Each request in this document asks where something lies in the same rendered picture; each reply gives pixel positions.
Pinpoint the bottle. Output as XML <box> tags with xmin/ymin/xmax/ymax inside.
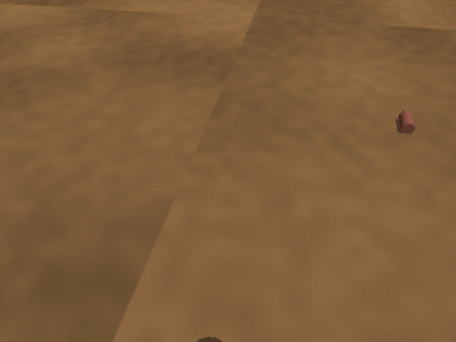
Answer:
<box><xmin>398</xmin><ymin>110</ymin><xmax>415</xmax><ymax>134</ymax></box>

